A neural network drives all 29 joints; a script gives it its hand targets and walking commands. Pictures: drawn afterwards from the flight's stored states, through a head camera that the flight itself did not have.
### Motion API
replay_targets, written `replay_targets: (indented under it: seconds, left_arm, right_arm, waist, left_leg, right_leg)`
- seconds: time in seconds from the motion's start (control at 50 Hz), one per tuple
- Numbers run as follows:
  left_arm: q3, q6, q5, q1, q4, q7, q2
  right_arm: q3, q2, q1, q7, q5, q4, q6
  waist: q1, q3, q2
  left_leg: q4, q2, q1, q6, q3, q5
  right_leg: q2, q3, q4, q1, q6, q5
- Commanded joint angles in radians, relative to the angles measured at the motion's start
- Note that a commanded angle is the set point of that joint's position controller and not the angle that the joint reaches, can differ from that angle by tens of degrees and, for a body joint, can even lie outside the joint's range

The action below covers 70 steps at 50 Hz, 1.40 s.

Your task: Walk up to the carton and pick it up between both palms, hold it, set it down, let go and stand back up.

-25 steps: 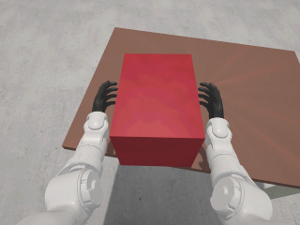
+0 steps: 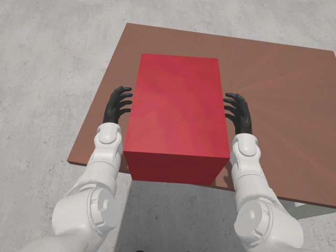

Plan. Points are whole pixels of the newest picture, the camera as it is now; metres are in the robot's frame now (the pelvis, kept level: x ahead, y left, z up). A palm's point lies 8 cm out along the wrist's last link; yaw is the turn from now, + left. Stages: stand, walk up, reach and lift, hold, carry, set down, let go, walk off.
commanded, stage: set down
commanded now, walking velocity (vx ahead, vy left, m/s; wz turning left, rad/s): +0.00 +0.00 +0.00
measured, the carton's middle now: (175, 118) +0.47 -0.01 -0.05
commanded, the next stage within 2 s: none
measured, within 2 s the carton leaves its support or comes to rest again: neither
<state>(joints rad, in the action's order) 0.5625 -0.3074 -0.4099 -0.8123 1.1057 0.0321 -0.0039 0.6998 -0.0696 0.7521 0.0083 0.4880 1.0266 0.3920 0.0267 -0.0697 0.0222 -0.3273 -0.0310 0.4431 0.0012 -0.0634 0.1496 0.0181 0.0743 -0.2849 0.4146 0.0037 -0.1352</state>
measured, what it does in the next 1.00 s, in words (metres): stands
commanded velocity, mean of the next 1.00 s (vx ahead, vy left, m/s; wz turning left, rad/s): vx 0.00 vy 0.00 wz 0.00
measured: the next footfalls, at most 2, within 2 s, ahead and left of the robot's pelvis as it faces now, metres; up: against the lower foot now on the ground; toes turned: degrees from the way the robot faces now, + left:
none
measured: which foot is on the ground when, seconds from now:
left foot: down 0.00-1.00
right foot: down 0.00-1.00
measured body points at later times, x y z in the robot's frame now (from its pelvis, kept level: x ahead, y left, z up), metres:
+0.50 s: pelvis +0.00 +0.00 +0.00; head +0.10 +0.01 +0.44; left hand +0.44 +0.15 +0.02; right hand +0.42 -0.17 +0.03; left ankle -0.01 +0.11 -0.75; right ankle -0.02 -0.12 -0.75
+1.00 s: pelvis +0.00 +0.00 +0.00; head +0.11 +0.02 +0.43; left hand +0.43 +0.15 +0.01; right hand +0.41 -0.17 +0.02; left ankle -0.01 +0.11 -0.75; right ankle -0.02 -0.12 -0.75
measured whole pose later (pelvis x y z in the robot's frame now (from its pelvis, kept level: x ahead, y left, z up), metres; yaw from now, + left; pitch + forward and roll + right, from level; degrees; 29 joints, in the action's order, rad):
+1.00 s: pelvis +0.00 +0.00 +0.00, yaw -1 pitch +17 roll -1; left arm 0.60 -0.31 -0.44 -0.80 1.06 0.02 0.00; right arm 0.71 -0.10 0.75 -0.03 0.49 0.97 0.36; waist 0.04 -0.07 0.03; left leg -0.37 -0.04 0.50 0.00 -0.08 0.16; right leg 0.02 0.07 -0.33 0.48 0.00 -0.14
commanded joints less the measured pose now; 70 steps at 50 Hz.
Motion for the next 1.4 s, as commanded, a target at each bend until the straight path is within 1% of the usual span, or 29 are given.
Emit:
replay_targets:
  seconds: [0.0,0.04,0.08,0.14,0.18,0.28,0.32,0.4,0.42,0.46,0.54,0.58,0.6,0.72,0.76,0.78,0.8,0.84,0.88,0.9,0.94,1.0,1.06,1.12,1.14,1.22,1.24,1.28,1.38]
  left_arm:
    - [-0.176,-0.014,-0.046,-0.446,0.004,-0.071,0.454]
    - [-0.169,-0.008,-0.047,-0.428,0.01,-0.077,0.477]
    - [-0.192,-0.008,-0.043,-0.435,-0.017,-0.07,0.47]
    - [-0.153,-0.005,-0.059,-0.425,-0.007,-0.068,0.452]
    - [-0.155,-0.006,-0.07,-0.433,-0.006,-0.073,0.458]
    - [-0.164,0.0,-0.073,-0.409,-0.027,-0.063,0.454]
    - [-0.152,0.005,-0.069,-0.406,0.003,-0.06,0.454]
    - [-0.138,0.006,-0.078,-0.39,0.035,-0.08,0.455]
    - [-0.13,0.002,-0.093,-0.407,0.039,-0.084,0.46]
    - [-0.123,0.003,-0.082,-0.399,0.007,-0.088,0.446]
    - [-0.125,0.008,-0.064,-0.424,-0.019,-0.07,0.426]
    - [-0.124,0.01,-0.087,-0.417,-0.008,-0.074,0.416]
    - [-0.117,0.014,-0.098,-0.384,0.005,-0.077,0.42]
    - [-0.099,0.011,-0.088,-0.39,-0.012,-0.077,0.425]
    - [-0.083,0.018,-0.091,-0.357,0.006,-0.076,0.411]
    - [-0.094,0.019,-0.096,-0.352,0.003,-0.078,0.398]
    - [-0.096,0.016,-0.081,-0.361,0.004,-0.078,0.412]
    - [-0.096,0.008,-0.084,-0.384,-0.023,-0.072,0.388]
    - [-0.125,0.006,-0.072,-0.348,-0.043,-0.057,0.397]
    - [-0.118,0.001,-0.069,-0.368,-0.022,-0.054,0.383]
    - [-0.125,-0.004,-0.065,-0.348,-0.027,-0.052,0.401]
    - [-0.108,-0.017,-0.06,-0.386,-0.004,-0.046,0.358]
    - [-0.1,-0.012,-0.066,-0.374,0.018,-0.053,0.382]
    - [-0.081,-0.019,-0.073,-0.399,0.041,-0.059,0.365]
    - [-0.083,-0.018,-0.072,-0.392,0.02,-0.059,0.358]
    - [-0.07,-0.024,-0.063,-0.399,0.015,-0.037,0.275]
    - [-0.066,-0.024,-0.055,-0.388,0.048,-0.033,0.262]
    - [-0.086,-0.042,-0.049,-0.398,0.025,-0.019,0.234]
    - [-0.086,-0.046,0.022,-0.424,0.062,0.003,0.118]
  right_arm:
    - [-0.234,-0.472,0.39,-0.119,0.084,0.078,-0.01]
    - [-0.23,-0.477,0.376,-0.119,0.084,0.061,-0.014]
    - [-0.216,-0.458,0.398,-0.126,0.088,0.07,-0.011]
    - [-0.214,-0.444,0.385,-0.122,0.092,0.045,-0.018]
    - [-0.219,-0.473,0.368,-0.125,0.097,0.045,-0.019]
    - [-0.194,-0.463,0.364,-0.133,0.087,0.055,-0.012]
    - [-0.204,-0.432,0.376,-0.134,0.086,0.055,-0.024]
    - [-0.198,-0.456,0.353,-0.13,0.098,0.051,-0.032]
    - [-0.217,-0.475,0.359,-0.135,0.093,0.053,-0.035]
    - [-0.177,-0.473,0.355,-0.131,0.115,0.037,-0.033]
    - [-0.163,-0.437,0.348,-0.132,0.107,0.037,-0.044]
    - [-0.165,-0.441,0.343,-0.137,0.111,0.026,-0.047]
    - [-0.162,-0.46,0.332,-0.139,0.115,0.034,-0.053]
    - [-0.179,-0.467,0.333,-0.141,0.102,0.015,-0.055]
    - [-0.169,-0.448,0.316,-0.138,0.101,0.0,-0.062]
    - [-0.189,-0.452,0.32,-0.138,0.087,0.009,-0.064]
    - [-0.194,-0.439,0.312,-0.135,0.084,0.01,-0.062]
    - [-0.169,-0.415,0.279,-0.128,0.104,0.016,-0.06]
    - [-0.185,-0.422,0.3,-0.126,0.07,0.03,-0.048]
    - [-0.189,-0.391,0.307,-0.126,0.063,0.04,-0.052]
    - [-0.199,-0.414,0.294,-0.126,0.059,0.021,-0.049]
    - [-0.184,-0.353,0.31,-0.116,0.062,0.024,-0.038]
    - [-0.201,-0.412,0.338,-0.125,0.056,0.057,-0.05]
    - [-0.186,-0.39,0.332,-0.128,0.05,0.055,-0.06]
    - [-0.183,-0.417,0.331,-0.129,0.063,0.045,-0.06]
    - [-0.184,-0.331,0.325,-0.117,0.045,0.044,-0.056]
    - [-0.164,-0.302,0.334,-0.11,0.043,0.068,-0.059]
    - [-0.174,-0.251,0.327,-0.096,0.014,0.087,-0.054]
    - [-0.211,-0.169,0.36,-0.072,-0.055,0.101,-0.057]
  waist:
    - [0.01,-0.498,-0.02]
    - [0.0,-0.502,-0.005]
    - [0.011,-0.542,-0.047]
    - [0.003,-0.517,-0.013]
    - [0.008,-0.518,-0.032]
    - [0.009,-0.495,-0.068]
    - [-0.006,-0.519,-0.035]
    - [0.019,-0.483,0.004]
    - [0.001,-0.472,-0.028]
    - [0.017,-0.48,-0.015]
    - [0.02,-0.493,-0.027]
    - [0.0,-0.462,-0.029]
    - [0.015,-0.436,-0.032]
    - [-0.004,-0.498,-0.055]
    - [-0.009,-0.448,0.004]
    - [-0.016,-0.455,-0.024]
    - [-0.001,-0.435,0.015]
    - [0.013,-0.46,-0.04]
    - [0.007,-0.473,-0.061]
    - [0.013,-0.469,-0.031]
    - [-0.001,-0.476,-0.043]
    - [0.036,-0.509,-0.067]
    - [-0.001,-0.504,-0.062]
    - [-0.001,-0.454,-0.028]
    - [-0.01,-0.469,-0.055]
    - [-0.012,-0.495,-0.051]
    - [0.012,-0.501,-0.036]
    - [0.017,-0.508,-0.068]
    - [-0.005,-0.563,-0.037]
  left_leg:
    - [-0.005,-0.006,-0.205,-0.01,-0.032,-0.292]
    - [-0.019,0.0,-0.204,-0.012,-0.044,-0.296]
    - [-0.022,-0.006,-0.224,-0.018,-0.028,-0.3]
    - [-0.007,0.004,-0.2,-0.012,-0.035,-0.283]
    - [-0.002,0.007,-0.187,-0.009,-0.035,-0.283]
    - [-0.039,-0.012,-0.281,-0.021,-0.015,-0.343]
    - [-0.036,-0.011,-0.261,-0.011,-0.011,-0.331]
    - [-0.013,0.003,-0.183,0.006,-0.023,-0.253]
    - [-0.005,0.006,-0.154,0.007,-0.033,-0.251]
    - [-0.004,0.013,-0.168,0.005,-0.03,-0.236]
    - [-0.015,0.004,-0.199,-0.004,-0.025,-0.233]
    - [-0.017,-0.002,-0.196,-0.005,-0.034,-0.231]
    - [-0.016,0.008,-0.187,-0.001,-0.022,-0.218]
    - [-0.028,0.006,-0.196,0.011,-0.021,-0.282]
    - [-0.029,0.001,-0.19,0.009,-0.024,-0.278]
    - [-0.03,0.009,-0.169,0.011,-0.03,-0.232]
    - [-0.015,0.01,-0.15,0.011,-0.035,-0.224]
    - [-0.021,0.012,-0.193,0.004,-0.023,-0.258]
    - [-0.072,0.003,-0.261,-0.013,-0.016,-0.356]
    - [-0.073,-0.008,-0.24,-0.007,-0.013,-0.346]
    - [-0.066,0.005,-0.216,-0.004,-0.015,-0.303]
    - [-0.07,0.004,-0.263,-0.011,-0.013,-0.317]
    - [-0.086,0.004,-0.214,-0.005,-0.013,-0.319]
    - [-0.05,0.001,-0.119,0.006,-0.027,-0.196]
    - [-0.051,0.009,-0.135,0.014,-0.021,-0.205]
    - [-0.073,0.008,-0.128,0.014,-0.023,-0.245]
    - [-0.071,0.005,-0.139,0.004,-0.02,-0.239]
    - [-0.097,0.0,-0.16,-0.008,-0.019,-0.277]
    - [-0.106,0.001,-0.127,-0.002,-0.012,-0.238]
  right_leg:
    - [-0.009,0.029,-0.058,-0.281,0.033,0.372]
    - [-0.012,0.033,-0.063,-0.282,0.025,0.369]
    - [-0.015,0.018,-0.049,-0.26,0.011,0.338]
    - [-0.01,0.023,-0.045,-0.281,0.023,0.357]
    - [-0.01,0.023,-0.051,-0.275,0.027,0.382]
    - [-0.034,0.028,-0.049,-0.164,0.003,0.263]
    - [-0.028,0.032,-0.038,-0.185,0.009,0.269]
    - [-0.005,0.025,-0.046,-0.234,0.025,0.331]
    - [-0.001,0.02,-0.06,-0.25,0.027,0.359]
    - [-0.011,0.022,-0.056,-0.247,0.027,0.326]
    - [-0.02,0.018,-0.044,-0.22,0.013,0.263]
    - [-0.012,0.025,-0.058,-0.216,0.014,0.264]
    - [-0.018,0.023,-0.043,-0.206,0.011,0.243]
    - [-0.016,0.005,-0.068,-0.205,0.016,0.306]
    - [-0.016,0.015,-0.067,-0.224,0.017,0.3]
    - [-0.013,0.011,-0.067,-0.232,0.024,0.277]
    - [-0.008,0.012,-0.06,-0.245,0.021,0.283]
    - [-0.007,0.018,-0.059,-0.214,0.017,0.311]
    - [-0.034,0.019,-0.066,-0.108,0.002,0.257]
    - [-0.026,0.019,-0.056,-0.109,-0.007,0.238]
    - [-0.027,0.015,-0.056,-0.12,-0.009,0.236]
    - [-0.03,0.037,-0.051,-0.08,0.005,0.238]
    - [-0.03,0.014,-0.059,-0.085,-0.001,0.218]
    - [-0.02,0.004,-0.068,-0.132,-0.001,0.199]
    - [-0.021,0.001,-0.071,-0.141,0.0,0.196]
    - [-0.023,-0.002,-0.082,-0.112,0.001,0.206]
    - [-0.027,-0.001,-0.082,-0.114,0.004,0.22]
    - [-0.024,-0.006,-0.083,-0.073,-0.014,0.214]
    - [-0.038,-0.017,-0.099,-0.046,-0.004,0.153]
